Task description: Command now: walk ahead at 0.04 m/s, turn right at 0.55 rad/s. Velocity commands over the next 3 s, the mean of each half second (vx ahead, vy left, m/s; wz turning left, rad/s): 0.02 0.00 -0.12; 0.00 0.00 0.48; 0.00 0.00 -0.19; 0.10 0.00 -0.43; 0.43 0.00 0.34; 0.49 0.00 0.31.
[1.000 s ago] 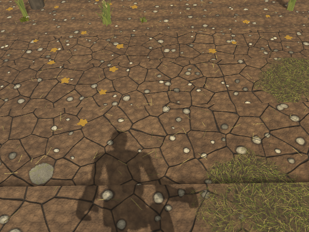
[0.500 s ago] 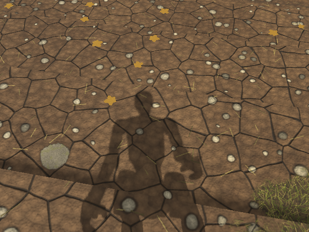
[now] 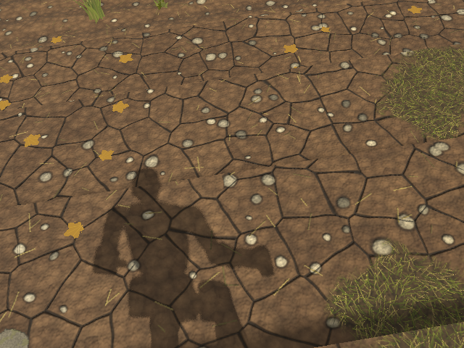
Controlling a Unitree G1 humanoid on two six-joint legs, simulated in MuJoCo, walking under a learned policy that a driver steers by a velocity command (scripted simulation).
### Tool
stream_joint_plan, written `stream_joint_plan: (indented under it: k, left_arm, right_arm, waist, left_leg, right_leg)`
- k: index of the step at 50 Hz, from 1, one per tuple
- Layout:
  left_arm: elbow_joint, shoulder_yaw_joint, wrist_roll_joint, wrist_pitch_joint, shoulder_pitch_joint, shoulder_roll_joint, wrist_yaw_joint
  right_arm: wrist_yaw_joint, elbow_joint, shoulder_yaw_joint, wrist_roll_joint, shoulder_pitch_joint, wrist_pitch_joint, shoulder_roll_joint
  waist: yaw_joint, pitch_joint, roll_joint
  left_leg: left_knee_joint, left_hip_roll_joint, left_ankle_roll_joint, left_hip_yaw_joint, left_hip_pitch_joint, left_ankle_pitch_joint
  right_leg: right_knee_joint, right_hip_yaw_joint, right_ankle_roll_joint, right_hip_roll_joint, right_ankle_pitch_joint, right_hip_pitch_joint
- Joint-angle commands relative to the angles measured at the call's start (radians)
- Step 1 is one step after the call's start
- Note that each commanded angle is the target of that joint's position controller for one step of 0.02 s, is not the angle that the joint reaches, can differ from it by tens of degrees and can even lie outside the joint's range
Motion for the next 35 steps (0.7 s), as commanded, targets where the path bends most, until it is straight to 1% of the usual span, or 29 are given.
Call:
stream_joint_plan:
  k: [1,3,6,7,9,10,11,12,13,14,15,16,17,18,19,20,22,24,26,28,30,31,32,33,34,35]
  left_arm:
    - [-0.083,0.052,-0.003,0.001,-0.003,0.174,0.023]
    - [-0.088,0.053,0.001,0.009,-0.003,0.177,0.03]
    - [-0.09,0.054,-0.001,0.019,0.004,0.178,0.031]
    - [-0.092,0.05,0.001,0.02,-0.004,0.169,0.03]
    - [-0.092,0.034,0.006,0.021,-0.011,0.135,0.022]
    - [-0.087,0.024,0.005,0.022,-0.018,0.119,0.019]
    - [-0.073,0.01,0.005,0.022,-0.016,0.09,0.015]
    - [-0.039,0.001,0.011,0.018,0.047,0.064,0.01]
    - [-0.015,-0.001,0.024,0.012,0.107,0.059,0.008]
    - [-0.046,0.001,0.023,0.006,0.093,0.065,0.007]
    - [-0.034,0.007,0.034,-0.002,0.049,0.11,0.012]
    - [-0.032,0.011,0.035,-0.006,-0.002,0.117,0.013]
    - [-0.024,0.012,0.038,-0.006,-0.022,0.111,0.018]
    - [-0.03,0.013,0.038,-0.007,-0.025,0.112,0.02]
    - [-0.028,0.011,0.034,-0.011,-0.028,0.105,0.021]
    - [-0.023,0.013,0.028,-0.015,-0.024,0.109,0.023]
    - [-0.017,0.017,0.021,-0.023,-0.027,0.108,0.026]
    - [-0.021,0.021,0.016,-0.032,-0.039,0.104,0.027]
    - [-0.025,0.025,0.01,-0.041,-0.04,0.102,0.023]
    - [-0.026,0.031,0.007,-0.046,-0.033,0.105,0.017]
    - [-0.025,0.039,0.006,-0.044,-0.016,0.121,0.014]
    - [-0.022,0.045,0.007,-0.042,-0.001,0.134,0.012]
    - [-0.02,0.051,0.011,-0.037,0.018,0.151,0.012]
    - [-0.015,0.055,0.019,-0.031,0.045,0.17,0.014]
    - [-0.013,0.057,0.021,-0.03,0.044,0.187,0.018]
    - [-0.031,0.049,0.024,-0.033,0.029,0.174,0.025]
  right_arm:
    - [-0.004,-0.048,-0.017,-0.001,0.009,-0.009,-0.076]
    - [0.0,-0.053,-0.017,0.0,0.003,-0.017,-0.078]
    - [0.009,-0.057,-0.014,0.005,0.009,-0.034,-0.078]
    - [0.014,-0.05,-0.014,0.006,0.032,-0.038,-0.083]
    - [0.026,-0.041,-0.006,0.005,0.063,-0.042,-0.079]
    - [0.033,-0.036,-0.001,-0.003,0.087,-0.044,-0.068]
    - [0.043,-0.026,0.008,-0.013,0.119,-0.046,-0.042]
    - [0.05,-0.021,0.017,-0.032,0.125,-0.047,-0.036]
    - [0.053,-0.032,0.019,-0.046,0.115,-0.049,-0.083]
    - [0.053,-0.027,0.025,-0.049,0.049,-0.051,-0.11]
    - [0.051,-0.059,0.037,-0.035,-0.014,-0.055,-0.072]
    - [0.047,-0.047,0.034,-0.025,0.02,-0.057,-0.084]
    - [0.044,-0.04,0.028,-0.014,0.046,-0.059,-0.123]
    - [0.04,-0.037,0.025,-0.005,0.054,-0.061,-0.146]
    - [0.034,-0.036,0.023,0.002,0.066,-0.059,-0.16]
    - [0.03,-0.04,0.021,0.005,0.079,-0.053,-0.163]
    - [0.024,-0.055,0.017,0.01,0.094,-0.039,-0.169]
    - [0.017,-0.071,0.009,0.016,0.109,-0.023,-0.18]
    - [0.011,-0.091,0.001,0.019,0.12,-0.007,-0.185]
    - [0.01,-0.116,-0.004,0.023,0.117,0.007,-0.185]
    - [0.009,-0.139,-0.007,0.028,0.113,0.012,-0.181]
    - [0.009,-0.148,-0.006,0.03,0.119,0.012,-0.174]
    - [0.01,-0.154,-0.004,0.031,0.126,0.012,-0.163]
    - [0.011,-0.16,0.0,0.036,0.137,0.012,-0.145]
    - [0.015,-0.171,0.0,0.034,0.145,0.01,-0.136]
    - [0.018,-0.171,-0.018,0.029,0.139,0.01,-0.171]
  waist:
    - [-0.008,-0.16,-0.138]
    - [-0.003,-0.149,-0.153]
    - [0.004,-0.143,-0.16]
    - [-0.001,-0.153,-0.163]
    - [-0.001,-0.173,-0.163]
    - [-0.016,-0.175,-0.153]
    - [-0.037,-0.176,-0.139]
    - [-0.026,-0.169,-0.1]
    - [0.02,-0.151,0.026]
    - [0.083,-0.091,0.221]
    - [0.058,-0.049,0.173]
    - [0.025,-0.05,0.151]
    - [0.014,-0.045,0.123]
    - [0.012,-0.03,0.125]
    - [0.011,-0.021,0.133]
    - [0.001,-0.019,0.124]
    - [-0.013,-0.028,0.106]
    - [-0.029,-0.047,0.095]
    - [-0.038,-0.07,0.083]
    - [-0.038,-0.089,0.066]
    - [-0.032,-0.11,0.026]
    - [-0.028,-0.121,-0.007]
    - [-0.021,-0.129,-0.058]
    - [-0.014,-0.142,-0.14]
    - [-0.017,-0.147,-0.243]
    - [-0.005,-0.149,-0.224]
  left_leg:
    - [-0.087,-0.001,-0.014,-0.022,-0.016,0.035]
    - [-0.135,-0.005,-0.017,-0.026,0.006,0.037]
    - [-0.203,-0.015,-0.012,-0.024,0.059,0.019]
    - [-0.225,-0.004,-0.007,-0.018,0.079,0.018]
    - [-0.289,0.016,0.01,0.005,0.15,0.025]
    - [-0.371,0.026,0.023,0.018,0.211,0.067]
    - [-0.494,0.033,0.038,0.034,0.31,0.159]
    - [-0.57,0.064,0.055,0.011,0.378,0.236]
    - [-0.617,0.181,0.103,-0.131,0.384,0.309]
    - [-0.675,0.226,0.177,-0.229,0.187,0.184]
    - [-0.696,0.183,0.161,-0.212,0.144,0.074]
    - [-0.686,0.152,0.13,-0.186,0.142,0.015]
    - [-0.685,0.139,0.12,-0.185,0.135,0.003]
    - [-0.684,0.142,0.12,-0.203,0.137,0.021]
    - [-0.676,0.138,0.126,-0.212,0.146,0.059]
    - [-0.666,0.137,0.135,-0.225,0.163,0.091]
    - [-0.636,0.137,0.16,-0.255,0.207,0.17]
    - [-0.597,0.136,0.185,-0.29,0.248,0.263]
    - [-0.563,0.129,0.202,-0.322,0.27,0.333]
    - [-0.53,0.106,0.198,-0.333,0.259,0.355]
    - [-0.483,0.065,0.172,-0.306,0.206,0.331]
    - [-0.449,0.039,0.15,-0.275,0.162,0.287]
    - [-0.386,0.006,0.12,-0.225,0.102,0.21]
    - [-0.266,-0.039,0.084,-0.143,0.05,0.096]
    - [-0.104,-0.071,0.054,-0.047,-0.001,-0.112]
    - [0.127,-0.04,0.026,-0.009,-0.053,-0.294]
  right_leg:
    - [-0.2,0.353,-0.114,-0.226,-0.256,0.188]
    - [-0.203,0.372,-0.117,-0.218,-0.292,0.174]
    - [-0.198,0.402,-0.121,-0.204,-0.293,0.167]
    - [-0.186,0.396,-0.12,-0.212,-0.274,0.181]
    - [-0.152,0.384,-0.118,-0.216,-0.212,0.183]
    - [-0.132,0.368,-0.105,-0.209,-0.2,0.17]
    - [-0.112,0.336,-0.077,-0.188,-0.212,0.136]
    - [-0.091,0.288,-0.029,-0.152,-0.246,0.114]
    - [0.03,0.189,0.026,-0.078,-0.31,0.088]
    - [-0.007,0.072,0.066,-0.037,-0.282,0.177]
    - [-0.028,0.076,0.087,-0.065,-0.176,0.232]
    - [-0.028,0.067,0.09,-0.064,-0.121,0.268]
    - [-0.013,0.058,0.088,-0.064,-0.101,0.289]
    - [-0.012,0.049,0.084,-0.069,-0.083,0.282]
    - [-0.014,0.038,0.082,-0.073,-0.081,0.269]
    - [-0.005,0.023,0.083,-0.071,-0.086,0.249]
    - [0.015,-0.006,0.092,-0.067,-0.088,0.21]
    - [0.038,-0.025,0.099,-0.066,-0.072,0.18]
    - [0.057,-0.037,0.097,-0.066,-0.06,0.171]
    - [0.058,-0.042,0.086,-0.073,-0.038,0.196]
    - [0.045,-0.031,0.062,-0.103,0.018,0.263]
    - [0.031,-0.009,0.039,-0.137,0.055,0.311]
    - [0.003,0.038,0.001,-0.195,0.101,0.363]
    - [-0.051,0.134,-0.069,-0.303,0.183,0.397]
    - [-0.105,0.267,-0.161,-0.449,0.302,0.406]
    - [-0.12,0.314,-0.231,-0.532,0.398,0.392]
